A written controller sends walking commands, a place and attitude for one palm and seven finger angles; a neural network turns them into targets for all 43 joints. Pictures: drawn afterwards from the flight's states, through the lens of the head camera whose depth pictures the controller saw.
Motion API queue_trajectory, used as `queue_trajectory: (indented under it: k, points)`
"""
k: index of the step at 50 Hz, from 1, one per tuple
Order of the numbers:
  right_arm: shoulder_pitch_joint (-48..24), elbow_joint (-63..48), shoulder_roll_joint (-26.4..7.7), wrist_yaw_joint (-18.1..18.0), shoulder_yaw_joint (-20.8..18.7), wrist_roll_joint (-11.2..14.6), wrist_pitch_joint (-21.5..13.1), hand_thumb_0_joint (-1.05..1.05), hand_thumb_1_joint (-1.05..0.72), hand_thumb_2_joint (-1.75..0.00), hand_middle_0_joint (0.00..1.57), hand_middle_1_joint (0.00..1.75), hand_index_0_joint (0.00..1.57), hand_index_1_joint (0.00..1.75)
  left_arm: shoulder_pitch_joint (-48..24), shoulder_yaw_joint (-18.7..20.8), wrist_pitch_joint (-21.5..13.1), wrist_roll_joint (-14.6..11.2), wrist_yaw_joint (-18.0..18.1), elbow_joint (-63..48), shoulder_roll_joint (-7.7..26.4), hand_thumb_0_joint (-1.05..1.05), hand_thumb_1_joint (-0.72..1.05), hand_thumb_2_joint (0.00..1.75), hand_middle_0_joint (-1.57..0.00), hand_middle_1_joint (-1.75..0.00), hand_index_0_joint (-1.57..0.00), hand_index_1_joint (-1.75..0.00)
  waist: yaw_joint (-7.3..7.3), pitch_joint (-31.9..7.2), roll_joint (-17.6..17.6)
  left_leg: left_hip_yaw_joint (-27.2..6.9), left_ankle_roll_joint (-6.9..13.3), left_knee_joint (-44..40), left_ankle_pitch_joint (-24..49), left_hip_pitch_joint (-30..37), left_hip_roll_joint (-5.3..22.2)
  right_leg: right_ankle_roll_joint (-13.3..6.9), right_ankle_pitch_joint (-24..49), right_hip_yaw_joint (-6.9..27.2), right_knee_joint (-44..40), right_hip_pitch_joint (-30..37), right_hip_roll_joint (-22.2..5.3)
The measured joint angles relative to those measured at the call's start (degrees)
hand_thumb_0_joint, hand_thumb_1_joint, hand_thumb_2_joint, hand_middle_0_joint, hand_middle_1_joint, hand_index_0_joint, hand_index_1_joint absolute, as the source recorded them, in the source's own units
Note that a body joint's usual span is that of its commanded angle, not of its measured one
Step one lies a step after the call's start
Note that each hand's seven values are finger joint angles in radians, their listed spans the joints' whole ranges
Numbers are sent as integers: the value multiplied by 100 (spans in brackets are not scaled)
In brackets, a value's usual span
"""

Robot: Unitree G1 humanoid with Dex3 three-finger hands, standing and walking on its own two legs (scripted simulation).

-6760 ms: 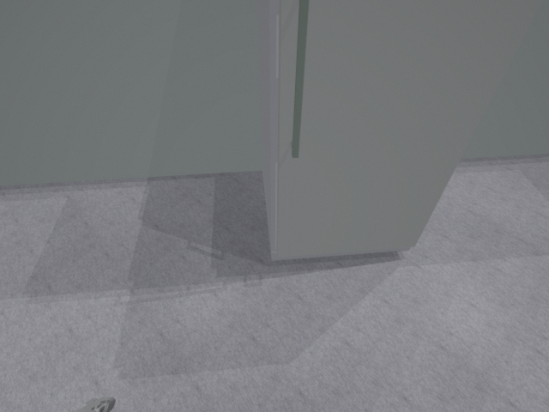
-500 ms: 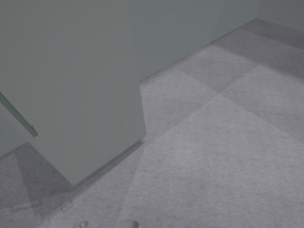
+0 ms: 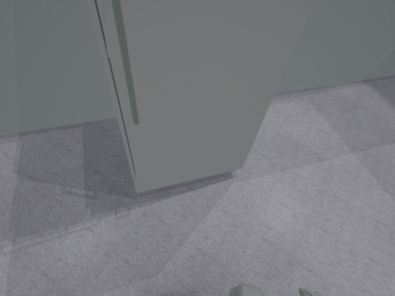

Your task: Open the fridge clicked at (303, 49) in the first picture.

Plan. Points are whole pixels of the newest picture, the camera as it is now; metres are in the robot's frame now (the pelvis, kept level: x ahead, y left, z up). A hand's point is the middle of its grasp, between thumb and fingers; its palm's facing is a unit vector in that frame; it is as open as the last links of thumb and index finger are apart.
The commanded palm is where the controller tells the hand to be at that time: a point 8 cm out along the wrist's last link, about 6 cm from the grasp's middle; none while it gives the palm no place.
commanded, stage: turn to face it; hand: left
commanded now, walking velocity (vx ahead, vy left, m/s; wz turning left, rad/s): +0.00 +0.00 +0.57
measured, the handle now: (126, 65) +0.63 +0.24 +0.09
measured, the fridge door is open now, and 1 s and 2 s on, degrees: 0 0 0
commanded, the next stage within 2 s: take the last steps up to it in 0.52 s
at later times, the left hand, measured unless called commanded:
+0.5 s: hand out of the picture +0.04 +0.16 -0.15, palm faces +0.22 -0.93 -0.29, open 7.3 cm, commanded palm none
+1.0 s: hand out of the picture -0.14 +0.14 -0.18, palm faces +0.37 -0.92 -0.14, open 7.4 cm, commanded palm none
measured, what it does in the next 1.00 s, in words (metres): steps on the spot, turning left: right foot, then left foot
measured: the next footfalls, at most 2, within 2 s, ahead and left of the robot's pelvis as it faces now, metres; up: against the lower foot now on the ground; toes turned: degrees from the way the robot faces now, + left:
right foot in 0.44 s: +0.03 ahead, -0.16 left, +0.00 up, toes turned +12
left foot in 0.86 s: -0.06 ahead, +0.09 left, +0.00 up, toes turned +23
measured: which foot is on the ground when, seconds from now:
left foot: down 0.00-0.44, up 0.46-0.84, down 0.86-1.00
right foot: up 0.00-0.42, down 0.44-0.86, up 0.88-1.00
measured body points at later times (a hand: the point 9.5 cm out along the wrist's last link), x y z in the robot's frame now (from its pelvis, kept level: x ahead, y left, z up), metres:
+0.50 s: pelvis -0.03 -0.05 +0.00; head -0.02 -0.08 +0.44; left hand +0.02 +0.21 -0.12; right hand +0.04 -0.30 -0.17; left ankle +0.00 +0.06 -0.71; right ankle -0.01 -0.16 -0.74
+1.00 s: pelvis -0.02 -0.01 +0.00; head -0.04 +0.01 +0.45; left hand -0.16 +0.19 -0.17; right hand +0.10 -0.22 -0.13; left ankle -0.10 +0.08 -0.74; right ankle +0.01 -0.14 -0.68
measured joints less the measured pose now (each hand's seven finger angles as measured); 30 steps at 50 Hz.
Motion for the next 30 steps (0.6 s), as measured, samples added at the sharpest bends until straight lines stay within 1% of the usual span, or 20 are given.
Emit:
queue_trajectory:
  k: [3,7,11,15,19,21,22,23,24,25,26,28,30]
  points:
    - [126,54,65,6,12,4,21,0,-91,-90,21,30,20,30,-161,-14,-39,4,8,-104,-35,0,91,89,-20,-30,-20,-29,-44,-48,36,-172,39,-232,179,77,-120,47,211,148,-145,-35,44]
    - [323,124,144,17,-4,-9,58,1,-90,-90,21,30,20,30,-323,-24,-36,-1,33,-172,-89,0,91,89,-20,-30,-20,-29,-147,-130,69,-378,59,-354,315,94,-259,69,247,269,-448,54,104]
    - [518,198,174,17,-37,-35,94,1,-90,-90,21,30,20,30,-448,-41,-16,-9,49,-212,-155,0,91,89,-20,-30,-20,-29,-274,-183,135,-585,38,-369,407,23,-349,26,72,313,-925,247,212]
    - [678,280,146,5,-77,-54,142,1,-90,-90,21,30,20,30,-529,-77,-18,-26,58,-256,-244,0,91,89,-20,-30,-20,-29,-379,-200,234,-782,-37,-345,491,-106,-398,-64,-128,322,-1491,501,370]
    - [795,363,80,-6,-126,-63,196,1,-90,-90,21,30,20,30,-509,-134,-69,-58,70,-298,-360,0,91,89,-20,-30,-20,-29,-432,-227,355,-976,-167,-283,564,-270,-437,-190,-111,312,-2384,943,559]
    - [848,399,46,-1,-155,-42,221,1,-91,-90,21,30,20,30,-427,-168,-133,-76,78,-311,-407,0,91,89,-20,-30,-20,-29,-404,-274,387,-1044,-260,-165,553,-389,-482,-253,280,273,-3220,1334,609]
    - [870,412,27,7,-171,-19,231,1,-91,-90,21,30,20,30,-363,-180,-182,-69,87,-312,-425,0,91,89,-20,-30,-20,-29,-364,-306,396,-1050,-314,-19,502,-486,-508,-404,447,259,-3634,1514,613]
    - [846,447,-9,6,-199,3,251,1,-91,-90,21,30,20,30,-317,-189,-215,-40,100,-272,-479,0,91,89,-20,-30,-20,-29,-338,-279,476,-1038,-386,309,106,-610,-475,-557,533,215,-3677,1539,661]
    - [839,469,-32,2,-227,1,275,1,-91,-90,20,30,20,30,-251,-218,-216,-22,102,-244,-517,0,91,89,-20,-30,-20,-29,-336,-273,509,-943,-452,803,-415,-777,-469,-636,557,164,-3651,1556,653]
    - [849,480,-56,5,-251,-15,300,1,-91,-90,20,30,20,30,-173,-239,-206,-14,104,-217,-555,0,91,89,-20,-30,-20,-29,-343,-288,520,-836,-497,1377,-735,-962,-469,-671,569,100,-3670,1601,613]
    - [859,492,-79,16,-273,-28,326,1,-91,-90,20,30,20,30,-94,-246,-196,-14,106,-184,-588,0,91,89,-20,-30,-20,-29,-337,-308,517,-724,-536,1938,-875,-1125,-444,-681,588,44,-3725,1661,567]
    - [853,519,-130,44,-305,-40,359,1,-91,-90,20,30,20,30,45,-253,-186,-19,106,-102,-635,0,91,89,-20,-30,-20,-29,-315,-332,509,-533,-607,2864,-828,-1349,-303,-676,644,-46,-3847,1770,497]
    - [843,534,-170,58,-324,-40,355,1,-91,-90,20,30,19,30,144,-257,-200,-13,101,-19,-668,0,91,89,-20,-30,-20,-29,-317,-331,505,-438,-672,3381,-664,-1422,-121,-672,683,-156,-3923,1841,440]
